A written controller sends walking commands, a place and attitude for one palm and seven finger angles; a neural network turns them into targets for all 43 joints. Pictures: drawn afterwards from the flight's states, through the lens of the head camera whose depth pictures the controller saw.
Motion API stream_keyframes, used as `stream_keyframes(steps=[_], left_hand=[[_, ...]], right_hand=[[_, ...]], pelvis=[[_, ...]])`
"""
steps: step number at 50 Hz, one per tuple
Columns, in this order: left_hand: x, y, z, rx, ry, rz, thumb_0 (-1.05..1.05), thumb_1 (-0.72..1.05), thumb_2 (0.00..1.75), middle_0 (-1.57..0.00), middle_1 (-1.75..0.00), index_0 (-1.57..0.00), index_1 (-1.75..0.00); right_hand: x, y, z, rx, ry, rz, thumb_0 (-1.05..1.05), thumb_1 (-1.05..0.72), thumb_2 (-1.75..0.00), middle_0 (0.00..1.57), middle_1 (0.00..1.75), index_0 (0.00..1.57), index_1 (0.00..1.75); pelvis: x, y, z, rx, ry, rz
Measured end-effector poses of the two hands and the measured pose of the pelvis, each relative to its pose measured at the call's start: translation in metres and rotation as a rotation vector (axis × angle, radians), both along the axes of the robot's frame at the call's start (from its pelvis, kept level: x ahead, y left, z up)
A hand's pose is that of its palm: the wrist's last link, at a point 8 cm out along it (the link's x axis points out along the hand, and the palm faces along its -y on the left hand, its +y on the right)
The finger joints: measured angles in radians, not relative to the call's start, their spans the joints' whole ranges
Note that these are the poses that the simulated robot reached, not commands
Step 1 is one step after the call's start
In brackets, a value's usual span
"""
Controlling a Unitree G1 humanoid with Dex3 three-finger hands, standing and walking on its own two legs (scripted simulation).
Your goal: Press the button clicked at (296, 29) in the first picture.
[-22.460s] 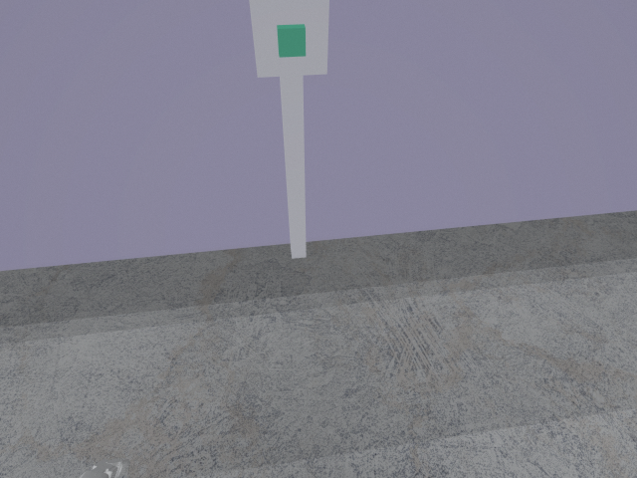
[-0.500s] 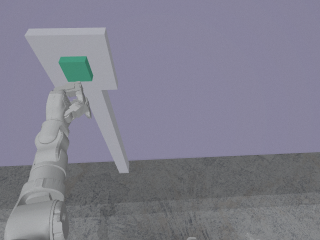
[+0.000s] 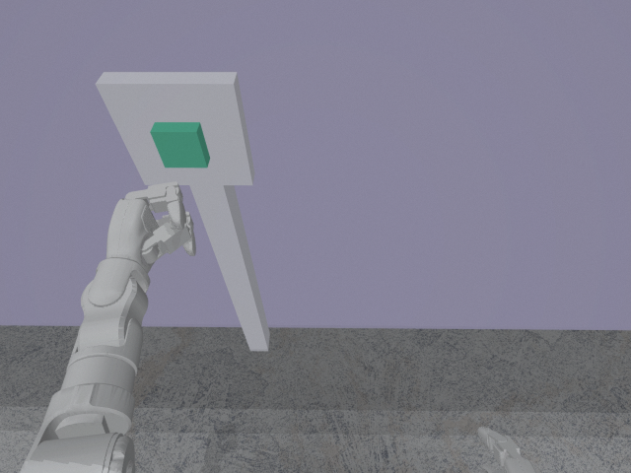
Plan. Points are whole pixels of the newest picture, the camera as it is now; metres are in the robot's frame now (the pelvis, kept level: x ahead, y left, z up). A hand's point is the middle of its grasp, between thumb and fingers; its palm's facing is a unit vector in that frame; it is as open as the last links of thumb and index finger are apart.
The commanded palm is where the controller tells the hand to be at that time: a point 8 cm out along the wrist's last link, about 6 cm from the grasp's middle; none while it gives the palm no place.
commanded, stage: draw the hand back to the body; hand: left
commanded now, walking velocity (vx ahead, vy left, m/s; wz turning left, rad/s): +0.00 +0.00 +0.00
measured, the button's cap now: (182, 144) +0.53 +0.21 +0.12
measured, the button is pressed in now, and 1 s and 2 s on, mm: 0 0 0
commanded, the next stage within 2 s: step back with the hand held close in 1.36 s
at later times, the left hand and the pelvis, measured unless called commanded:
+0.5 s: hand (118, 294) +0.27 +0.21 +0.14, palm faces +0.18 -0.96 -0.20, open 3.1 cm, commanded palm +0.23 +0.26 +0.15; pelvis +0.00 +0.00 +0.02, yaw +0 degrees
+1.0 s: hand (30, 354) +0.20 +0.24 +0.17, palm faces +0.38 -0.85 -0.38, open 3.1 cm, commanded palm +0.14 +0.28 +0.19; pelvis +0.01 +0.01 +0.03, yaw +0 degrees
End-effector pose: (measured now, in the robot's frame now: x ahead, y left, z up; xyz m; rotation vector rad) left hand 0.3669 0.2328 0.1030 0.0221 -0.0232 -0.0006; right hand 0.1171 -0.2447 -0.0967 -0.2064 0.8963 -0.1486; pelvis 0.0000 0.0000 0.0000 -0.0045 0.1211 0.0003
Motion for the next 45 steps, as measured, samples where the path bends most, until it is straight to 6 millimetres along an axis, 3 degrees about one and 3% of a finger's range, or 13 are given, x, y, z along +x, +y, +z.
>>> stream_keyframes(steps=[5, 10, 20, 28, 45], left_hand=[[-0.019, 0.002, 0.005, 0.002, -0.004, 0.006, 0.01, 0.90, 0.90, -1.30, -1.50, -1.30, -1.50], [-0.046, 0.009, 0.013, 0.012, -0.014, 0.029, 0.01, 0.90, 0.90, -1.30, -1.50, -1.30, -1.50], [-0.098, 0.021, 0.035, 0.017, -0.029, 0.038, 0.01, 0.90, 0.90, -1.30, -1.50, -1.30, -1.50], [-0.141, 0.025, 0.050, 0.230, -0.051, 0.241, 0.01, 0.90, 0.90, -1.30, -1.50, -1.30, -1.50], [-0.192, 0.042, 0.079, 0.361, -0.099, 0.357, 0.01, 0.89, 0.89, -1.30, -1.50, -1.30, -1.50]], right_hand=[[-0.010, 0.000, 0.002, 0.018, -0.011, -0.027, 0.01, -0.91, -0.90, 0.20, 0.30, 0.20, 0.30], [-0.007, 0.001, 0.007, 0.021, -0.048, -0.024, 0.01, -0.91, -0.90, 0.20, 0.30, 0.20, 0.30], [0.038, 0.010, 0.031, 0.020, -0.232, 0.050, 0.01, -0.91, -0.90, 0.20, 0.30, 0.20, 0.30], [0.066, 0.022, 0.051, 0.002, -0.288, 0.114, 0.01, -0.91, -0.90, 0.20, 0.30, 0.20, 0.30], [0.062, 0.040, 0.041, 0.032, -0.207, 0.133, 0.01, -0.91, -0.90, 0.20, 0.30, 0.20, 0.30]], pelvis=[[0.001, 0.000, 0.003, 0.004, -0.025, -0.014], [0.000, -0.001, 0.007, 0.005, -0.056, -0.016], [-0.003, -0.002, 0.012, 0.004, -0.115, 0.004], [-0.005, -0.002, 0.021, 0.003, -0.168, 0.006], [0.006, 0.005, 0.027, -0.003, -0.211, 0.003]])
